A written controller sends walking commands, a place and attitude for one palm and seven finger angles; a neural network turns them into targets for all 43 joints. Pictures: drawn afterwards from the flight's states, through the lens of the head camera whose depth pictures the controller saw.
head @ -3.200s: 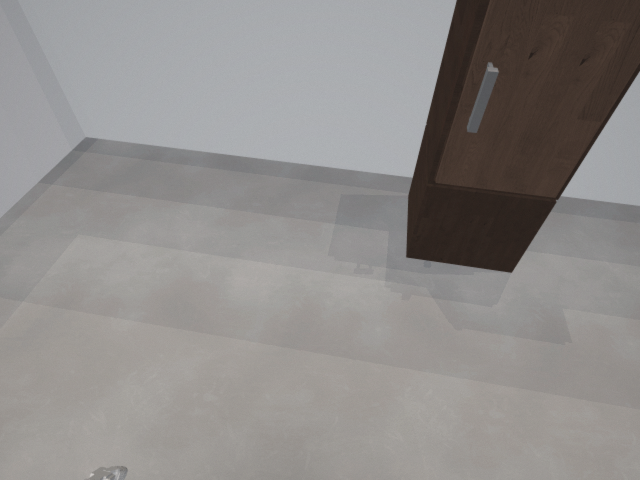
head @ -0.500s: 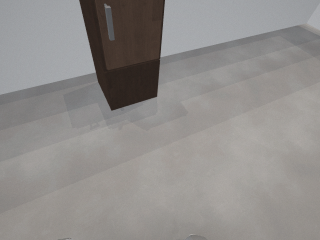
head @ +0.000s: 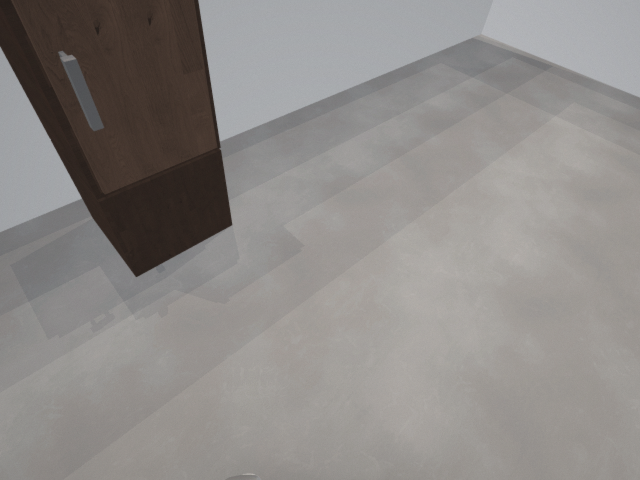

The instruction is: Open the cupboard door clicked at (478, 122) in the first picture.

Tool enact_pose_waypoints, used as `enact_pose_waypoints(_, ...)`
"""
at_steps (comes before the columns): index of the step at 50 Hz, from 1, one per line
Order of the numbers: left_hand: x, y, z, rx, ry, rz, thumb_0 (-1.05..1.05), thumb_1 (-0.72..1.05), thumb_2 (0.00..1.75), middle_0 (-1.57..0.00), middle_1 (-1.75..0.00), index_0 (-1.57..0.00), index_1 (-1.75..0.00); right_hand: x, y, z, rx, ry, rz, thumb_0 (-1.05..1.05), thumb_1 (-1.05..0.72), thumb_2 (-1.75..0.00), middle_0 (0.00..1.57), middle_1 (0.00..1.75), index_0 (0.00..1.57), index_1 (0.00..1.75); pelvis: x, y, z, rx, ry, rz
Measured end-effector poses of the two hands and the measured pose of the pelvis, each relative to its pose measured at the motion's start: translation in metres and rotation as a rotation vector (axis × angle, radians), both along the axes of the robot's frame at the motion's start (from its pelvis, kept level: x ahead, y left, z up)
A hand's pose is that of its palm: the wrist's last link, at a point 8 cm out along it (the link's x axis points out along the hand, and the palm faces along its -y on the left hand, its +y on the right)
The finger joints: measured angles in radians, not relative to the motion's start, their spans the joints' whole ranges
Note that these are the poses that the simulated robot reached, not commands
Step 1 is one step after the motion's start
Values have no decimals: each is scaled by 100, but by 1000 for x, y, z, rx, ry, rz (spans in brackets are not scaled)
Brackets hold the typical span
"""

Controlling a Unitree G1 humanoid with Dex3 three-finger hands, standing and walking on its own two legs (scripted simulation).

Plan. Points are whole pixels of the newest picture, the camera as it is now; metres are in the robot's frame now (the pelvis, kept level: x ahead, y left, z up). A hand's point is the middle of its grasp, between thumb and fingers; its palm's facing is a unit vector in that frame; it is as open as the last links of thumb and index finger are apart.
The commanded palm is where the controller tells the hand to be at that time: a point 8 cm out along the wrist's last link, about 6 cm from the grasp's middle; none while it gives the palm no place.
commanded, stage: walk to a spot facing it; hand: left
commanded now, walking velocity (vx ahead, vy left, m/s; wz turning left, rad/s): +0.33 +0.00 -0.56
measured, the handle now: (80, 91) +0.87 +0.64 -0.02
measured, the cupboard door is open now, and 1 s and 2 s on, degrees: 0 0 0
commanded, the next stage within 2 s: turn to face it in 0.84 s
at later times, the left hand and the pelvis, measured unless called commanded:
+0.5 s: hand (273, 339) +0.36 +0.11 -0.16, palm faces -0.37 -0.91 -0.17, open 7.4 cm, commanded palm none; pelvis +0.18 -0.02 +0.00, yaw -18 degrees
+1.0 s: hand (289, 306) +0.45 +0.09 -0.19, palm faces -0.32 -0.93 -0.17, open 7.3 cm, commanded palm none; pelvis +0.39 -0.09 +0.00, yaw -24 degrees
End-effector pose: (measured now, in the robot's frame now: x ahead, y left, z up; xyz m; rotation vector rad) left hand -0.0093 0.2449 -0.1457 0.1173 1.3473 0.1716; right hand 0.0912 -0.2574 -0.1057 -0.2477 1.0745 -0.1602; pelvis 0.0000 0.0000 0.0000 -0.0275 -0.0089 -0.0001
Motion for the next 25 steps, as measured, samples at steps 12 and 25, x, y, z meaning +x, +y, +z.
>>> enact_pose_waypoints(12, 159, 28, 16, -10, -73, -170, 1, 91, 90, -19, -30, -20, -30, -28, 50, 0, 42, 128, -241, 0, -92, -89, 20, 30, 21, 30, 78, 26, 16, 3, -3, -175)
enact_pose_waypoints(25, 384, -90, 18, -48, -206, -475, 1, 91, 90, -19, -30, -20, -30, -84, 68, -21, 184, 477, -547, 1, -91, -89, 20, 30, 20, 30, 181, -20, 1, 31, 7, -317)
